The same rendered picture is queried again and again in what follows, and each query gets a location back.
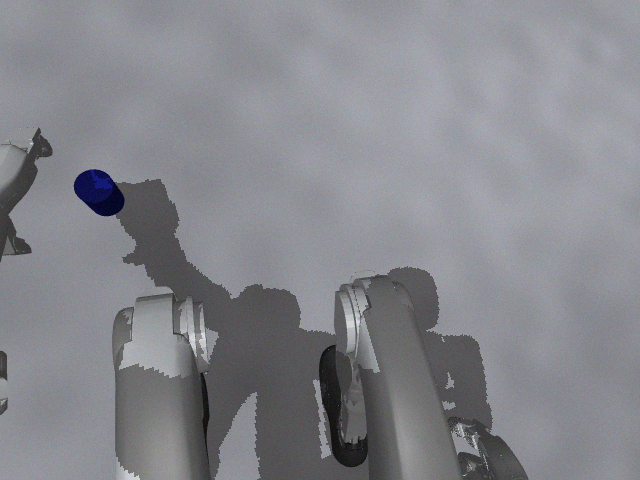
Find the tin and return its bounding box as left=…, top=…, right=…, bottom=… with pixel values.
left=74, top=169, right=125, bottom=216

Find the right robot foot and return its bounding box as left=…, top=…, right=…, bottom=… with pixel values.
left=319, top=345, right=368, bottom=467

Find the left robot hand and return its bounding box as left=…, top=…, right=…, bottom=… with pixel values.
left=0, top=127, right=53, bottom=256

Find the right robot hand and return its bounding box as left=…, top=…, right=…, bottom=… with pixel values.
left=448, top=417, right=529, bottom=480

